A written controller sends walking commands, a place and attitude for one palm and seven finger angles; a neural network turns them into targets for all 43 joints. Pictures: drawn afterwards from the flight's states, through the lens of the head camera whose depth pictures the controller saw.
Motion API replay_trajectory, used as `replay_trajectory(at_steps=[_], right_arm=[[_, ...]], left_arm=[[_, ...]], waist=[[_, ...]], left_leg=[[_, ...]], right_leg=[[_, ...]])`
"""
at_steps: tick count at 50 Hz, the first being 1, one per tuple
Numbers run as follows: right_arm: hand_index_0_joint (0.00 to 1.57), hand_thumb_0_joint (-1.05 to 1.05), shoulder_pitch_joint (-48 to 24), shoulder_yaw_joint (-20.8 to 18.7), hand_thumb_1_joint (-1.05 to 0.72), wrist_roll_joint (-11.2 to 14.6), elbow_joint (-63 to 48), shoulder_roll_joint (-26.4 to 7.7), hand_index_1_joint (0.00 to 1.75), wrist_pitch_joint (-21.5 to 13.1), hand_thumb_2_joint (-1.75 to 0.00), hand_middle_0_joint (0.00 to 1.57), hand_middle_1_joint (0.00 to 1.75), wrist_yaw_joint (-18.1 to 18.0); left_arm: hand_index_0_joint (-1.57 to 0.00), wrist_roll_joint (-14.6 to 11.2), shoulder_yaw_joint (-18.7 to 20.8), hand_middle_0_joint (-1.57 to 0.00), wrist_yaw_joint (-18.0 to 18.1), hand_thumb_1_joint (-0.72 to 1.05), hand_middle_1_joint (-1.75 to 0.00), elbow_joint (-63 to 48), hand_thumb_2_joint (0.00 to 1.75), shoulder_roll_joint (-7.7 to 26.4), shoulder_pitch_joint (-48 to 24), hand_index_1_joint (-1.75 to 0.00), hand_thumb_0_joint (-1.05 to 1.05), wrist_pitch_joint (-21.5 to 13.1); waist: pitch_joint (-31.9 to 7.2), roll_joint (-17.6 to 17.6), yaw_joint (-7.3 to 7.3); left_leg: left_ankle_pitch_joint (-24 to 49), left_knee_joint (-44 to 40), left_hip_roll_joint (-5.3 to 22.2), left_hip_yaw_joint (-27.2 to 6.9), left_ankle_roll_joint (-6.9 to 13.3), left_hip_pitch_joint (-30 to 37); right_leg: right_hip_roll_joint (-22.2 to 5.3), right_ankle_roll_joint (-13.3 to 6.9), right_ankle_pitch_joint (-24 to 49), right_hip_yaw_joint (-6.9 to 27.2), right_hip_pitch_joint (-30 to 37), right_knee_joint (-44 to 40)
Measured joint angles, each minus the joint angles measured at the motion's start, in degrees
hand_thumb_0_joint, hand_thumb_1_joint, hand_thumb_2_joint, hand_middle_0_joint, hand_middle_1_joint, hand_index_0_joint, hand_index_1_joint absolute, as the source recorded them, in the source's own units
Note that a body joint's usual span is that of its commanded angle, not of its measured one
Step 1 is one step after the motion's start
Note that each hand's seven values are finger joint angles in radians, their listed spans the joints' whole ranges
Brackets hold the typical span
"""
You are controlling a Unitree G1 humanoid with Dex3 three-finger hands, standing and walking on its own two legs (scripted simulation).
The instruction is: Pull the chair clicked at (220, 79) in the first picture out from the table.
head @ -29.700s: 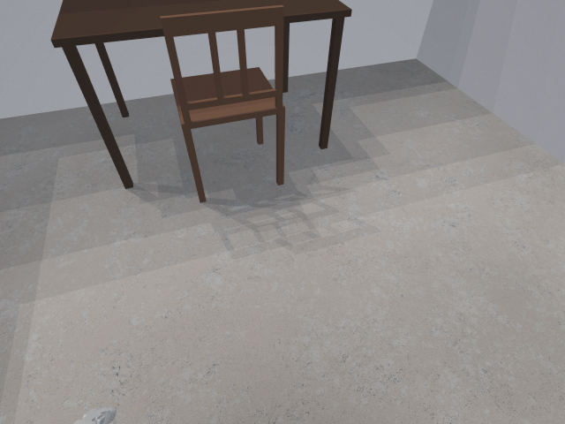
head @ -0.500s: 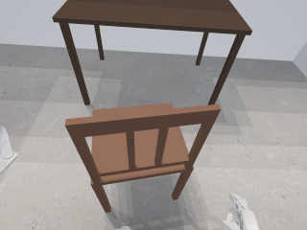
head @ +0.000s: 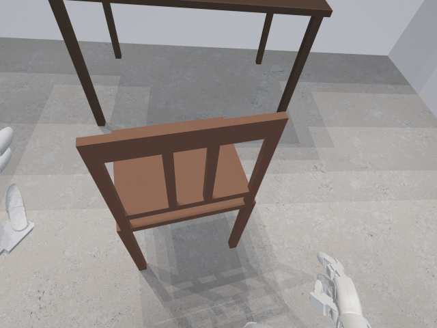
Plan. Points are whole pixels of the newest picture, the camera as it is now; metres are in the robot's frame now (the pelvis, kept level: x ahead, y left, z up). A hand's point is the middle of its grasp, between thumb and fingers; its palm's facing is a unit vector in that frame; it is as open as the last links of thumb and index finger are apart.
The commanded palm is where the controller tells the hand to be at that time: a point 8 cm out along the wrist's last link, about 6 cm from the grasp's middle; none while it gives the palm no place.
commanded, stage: stop stepping back and stand still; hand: left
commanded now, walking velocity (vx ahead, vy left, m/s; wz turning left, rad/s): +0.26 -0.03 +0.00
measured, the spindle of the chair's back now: (170, 181) +0.45 +0.13 -0.11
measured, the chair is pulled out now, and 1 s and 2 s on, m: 0.61 0.61 0.61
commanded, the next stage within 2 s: let the arm hang, fingers relaxed in 0.70 s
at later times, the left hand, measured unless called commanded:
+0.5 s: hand out of the picture +0.10 +0.27 +0.14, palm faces +0.45 -0.79 -0.41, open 7.4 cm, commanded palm +0.05 +0.31 +0.17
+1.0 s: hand out of the picture +0.03 +0.18 -0.13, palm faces +0.08 -0.97 -0.23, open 7.4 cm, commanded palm none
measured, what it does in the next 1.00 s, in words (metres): steps on the spot: right foot, then left foot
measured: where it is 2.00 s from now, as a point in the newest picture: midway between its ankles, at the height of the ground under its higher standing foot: outside the picture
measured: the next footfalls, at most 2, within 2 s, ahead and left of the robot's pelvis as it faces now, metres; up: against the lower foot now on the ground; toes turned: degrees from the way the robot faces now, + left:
right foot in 0.12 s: -0.01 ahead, -0.14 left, +0.00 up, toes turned +0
left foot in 0.38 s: -0.06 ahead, +0.10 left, +0.00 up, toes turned +4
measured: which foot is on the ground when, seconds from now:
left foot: down 0.00-0.16, up 0.18-0.36, down 0.38-1.00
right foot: up 0.00-0.10, down 0.12-1.00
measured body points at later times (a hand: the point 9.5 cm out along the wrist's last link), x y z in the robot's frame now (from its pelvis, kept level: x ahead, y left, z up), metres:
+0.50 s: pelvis -0.07 +0.00 -0.01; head -0.10 +0.03 +0.44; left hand +0.08 +0.31 +0.17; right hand +0.06 -0.26 -0.08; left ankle -0.10 +0.09 -0.74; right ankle -0.04 -0.15 -0.74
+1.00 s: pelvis -0.08 -0.01 -0.01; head -0.08 -0.01 +0.44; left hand +0.03 +0.23 -0.11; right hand +0.04 -0.24 -0.14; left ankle -0.10 +0.09 -0.74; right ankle -0.05 -0.14 -0.74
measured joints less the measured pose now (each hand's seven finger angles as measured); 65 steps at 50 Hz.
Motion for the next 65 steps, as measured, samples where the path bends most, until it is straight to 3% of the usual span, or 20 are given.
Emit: replay_trajectory(at_steps=[5,7,10,14,17,20,24,27,30,34,40,42,47,52,54,57,65], right_arm=[[0.2,0.01,3.03,0.99,-0.9,0.81,-1.4,0.55,0.3,-0.16,-0.9,0.2,0.3,-0.23],[0.2,0.01,3.94,1.42,-0.9,1.12,-1.11,0.23,0.3,-0.01,-0.9,0.2,0.3,-0.79],[0.2,0.01,5.07,1.15,-0.9,1.43,1.19,-1.43,0.3,0.78,-0.9,0.21,0.3,-1.32],[0.2,0.01,7.75,0.32,-0.9,1.78,4.38,-3.09,0.3,2.37,-0.9,0.21,0.3,-1.81],[0.2,0.01,9.95,0.05,-0.9,1.57,4.9,-4.39,0.3,2.53,-0.9,0.2,0.3,-2.52],[0.2,0.01,10.12,-0.68,-0.9,1.04,4.98,-5.24,0.3,1.41,-0.9,0.2,0.3,-2.95],[0.2,0.01,10.51,-0.3,-0.91,0.93,2.7,-3.08,0.3,-0.33,-0.9,0.2,0.3,-2.24],[0.2,0.01,11.35,0.36,-0.9,1.01,1.86,-1.46,0.3,-1.99,-0.9,0.2,0.3,-1.7],[0.2,0.01,9.84,1.15,-0.9,1.01,3.14,-0.83,0.3,-2.09,-0.9,0.2,0.3,-1.13],[0.2,0.01,7.83,2.02,-0.9,1.52,3.61,0.05,0.3,-0.78,-0.9,0.2,0.3,-0.72],[0.2,0.01,7.02,2.75,-0.9,1.38,2.96,0.41,0.3,0.21,-0.9,0.21,0.3,-0.68],[0.2,0.01,6.37,1.33,-0.9,0.75,5.51,-0.24,0.3,-1.52,-0.9,0.21,0.3,1.25],[0.2,0.01,4.02,0.17,-0.9,-0.96,10.76,-2.75,0.3,4.3,-0.9,0.2,0.3,3.02],[0.2,0.01,6.83,0.56,-0.91,-0.9,13.93,-1.68,0.3,6.58,-0.9,0.2,0.3,2.98],[0.2,0.01,8.89,0.57,-0.91,-0.84,15.86,-0.98,0.3,6.78,-0.9,0.2,0.3,2.57],[0.2,0.01,11.04,0.59,-0.91,-0.86,18.76,-0.68,0.3,7.44,-0.9,0.2,0.3,2.07],[0.19,0.01,13.52,0.18,-0.91,-0.43,22.67,-0.5,0.3,7.81,-0.9,0.2,0.3,1.61]], left_arm=[[-0.21,-0.67,0.66,-0.21,-0.22,0.89,-0.3,-5.84,0.9,2.85,6.46,-0.31,0.01,-0.34],[-0.22,-0.62,1.88,-0.21,0.08,0.89,-0.3,-4.5,0.9,4.15,6.61,-0.31,0.01,-0.97],[-0.22,-0.5,1.08,-0.22,0.2,0.89,-0.3,0.84,0.9,2.64,3.59,-0.31,0.01,-1.06],[-0.22,-0.16,-0.13,-0.21,0.75,0.89,-0.3,7.59,0.9,-1.62,0.77,-0.31,0.01,0.24],[-0.21,0.72,-2.1,-0.21,0.98,0.89,-0.3,11.52,0.9,-4.24,-2.04,-0.31,0.01,1.07],[-0.21,1.59,-3.98,-0.21,1.27,0.89,-0.3,11.47,0.9,-5.76,-3.94,-0.3,0.01,1.07],[-0.21,2.19,-2.76,-0.21,1.24,0.89,-0.3,6.06,0.9,-3.44,0.51,-0.3,0.01,0.68],[-0.21,2.0,-0.85,-0.21,1.09,0.89,-0.3,2.08,0.9,0.06,2.16,-0.3,0.01,-0.8],[-0.21,1.61,0.41,-0.21,1.02,0.89,-0.3,2.32,0.9,0.92,-0.14,-0.31,0.01,-3.15],[-0.21,0.92,0.77,-0.21,1.06,0.89,-0.3,7.66,0.9,-0.47,-3.13,-0.31,0.01,-3.57],[-0.21,1.17,-2.65,-0.21,0.83,0.89,-0.3,13.07,0.9,-4.7,-3.65,-0.3,0.01,-0.4],[-0.21,3.22,-6.6,-0.2,-1.32,0.9,-0.3,20.45,0.9,-5.02,-7.01,-0.3,0.0,-0.77],[-0.2,5.24,-17.49,-0.19,-6.29,0.91,-0.3,51.7,0.9,-11.01,-15.35,-0.3,0.0,10.38],[-0.2,5.03,-24.76,-0.2,-7.85,0.91,-0.3,73.16,0.9,-16.61,-14.69,-0.3,0.01,13.57],[-0.21,3.43,-22.52,-0.21,-6.17,0.98,-0.3,76.51,0.9,-17.09,-15.1,-0.3,-0.04,12.18],[-0.21,3.86,-22.91,-0.21,-6.32,1.02,-0.3,80.9,0.9,-15.01,-15.85,-0.3,-0.06,11.52],[-0.2,3.79,-24.04,-0.2,-6.59,0.95,-0.3,90.34,0.9,-13.52,-14.41,-0.3,-0.02,11.31]], waist=[[-1.52,0.14,0.27],[-2.07,0.75,0.64],[-2.96,4.15,0.64],[-7.31,3.19,1.36],[-9.24,2.39,0.35],[-7.77,1.93,-0.43],[-5.98,-0.78,-0.61],[-6.41,-1.02,-0.48],[-5.95,0.79,0.36],[-6.25,2.34,0.9],[-6.19,2.82,1.12],[-6.3,2.69,1.62],[-5.37,4.16,1.03],[-1.97,0.63,-0.29],[-0.88,-0.62,0.33],[0.19,-0.56,1.29],[0.38,2.77,1.12]], left_leg=[[1.16,0.71,0.47,-0.25,-1.08,-1.01],[0.39,3.32,0.49,-0.56,-1.58,-2.01],[-7.69,10.29,0.73,-3.12,-1.89,-3.55],[-11.27,23.69,-1.79,-2.29,-1.23,-3.7],[-12.91,16.26,-0.88,-1.12,-0.02,1.94],[-10.9,6.04,-0.62,-1.5,0.55,6.02],[-8.15,4.59,-1.69,0.01,0.24,7.1],[-8.12,4.87,-2.03,-0.38,0.31,6.69],[-8.45,5.78,-1.25,-0.83,0.26,6.61],[-8.18,5.37,-1.1,-0.35,0.26,7.12],[-7.51,3.91,-0.9,-0.06,0.01,7.79],[-7.33,4.7,-1.46,-0.51,-0.08,6.05],[-8.06,7.59,-2.48,-0.9,0.06,2.82],[-8.01,6.96,-2.47,-1.01,-0.61,4.39],[-7.7,6.5,-2.09,-1.84,-0.94,4.77],[-7.0,5.41,-1.36,-2.54,-1.33,5.57],[-5.47,2.7,-1.09,-2.2,-1.31,7.12]], right_leg=[[-2.12,0.27,4.23,-1.79,6.33,-12.26],[-2.5,0.68,10.77,-2.42,9.9,-18.69],[-1.33,0.27,13.03,-4.25,11.1,-19.1],[-3.01,0.17,12.35,-3.21,9.68,-18.09],[-4.09,0.86,12.53,-4.47,8.68,-17.64],[-4.77,1.44,12.35,-5.82,7.18,-15.9],[-4.75,0.45,7.96,-3.47,7.29,-13.58],[-3.84,0.06,9.97,-3.76,10.53,-16.34],[-2.91,0.92,11.98,-4.07,11.9,-18.45],[-2.78,0.97,11.97,-3.61,12.12,-18.65],[-2.55,0.84,12.38,-3.32,12.4,-19.52],[-3.19,0.66,11.76,-3.77,10.4,-17.59],[-4.37,0.78,9.51,-4.05,6.45,-12.6],[-4.38,-0.14,8.69,-4.12,7.39,-11.79],[-3.99,-0.27,9.09,-4.97,8.35,-12.9],[-3.18,-0.7,10.4,-5.74,9.98,-15.47],[-2.78,-0.81,12.51,-5.46,11.69,-18.9]])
